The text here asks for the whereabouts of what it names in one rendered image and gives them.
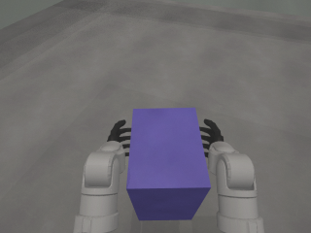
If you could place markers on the robot left hand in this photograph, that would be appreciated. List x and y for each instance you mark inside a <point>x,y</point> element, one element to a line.
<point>115,134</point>

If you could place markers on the left robot forearm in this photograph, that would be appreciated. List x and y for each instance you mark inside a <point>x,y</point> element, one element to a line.
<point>100,186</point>

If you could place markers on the right robot forearm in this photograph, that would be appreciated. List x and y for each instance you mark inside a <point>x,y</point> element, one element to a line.
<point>237,190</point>

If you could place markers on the carton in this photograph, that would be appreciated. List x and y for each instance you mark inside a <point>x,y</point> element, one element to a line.
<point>167,174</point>

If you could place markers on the robot right hand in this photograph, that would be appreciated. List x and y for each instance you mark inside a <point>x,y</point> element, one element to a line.
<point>214,132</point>

